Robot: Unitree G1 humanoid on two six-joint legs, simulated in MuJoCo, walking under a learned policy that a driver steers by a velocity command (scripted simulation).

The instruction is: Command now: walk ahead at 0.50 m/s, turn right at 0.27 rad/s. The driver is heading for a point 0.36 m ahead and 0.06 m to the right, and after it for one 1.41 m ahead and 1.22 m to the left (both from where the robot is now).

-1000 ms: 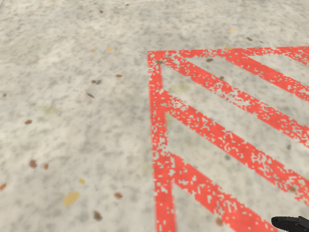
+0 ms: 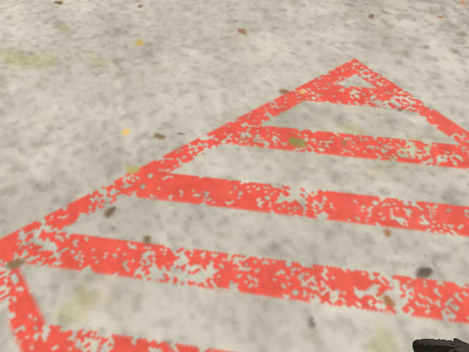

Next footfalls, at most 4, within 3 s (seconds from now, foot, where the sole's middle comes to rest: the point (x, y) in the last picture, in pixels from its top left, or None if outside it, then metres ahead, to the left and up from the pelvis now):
0.44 right None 0.39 -0.16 -0.76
0.96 left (213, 294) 0.64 0.13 -0.76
1.42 right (243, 203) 0.98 0.05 -0.76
1.96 left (134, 191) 1.02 0.44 -0.76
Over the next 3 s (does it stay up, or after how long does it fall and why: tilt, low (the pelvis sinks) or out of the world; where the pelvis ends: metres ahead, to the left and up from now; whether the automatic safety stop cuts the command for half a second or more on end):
stays up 1.21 0.75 0.00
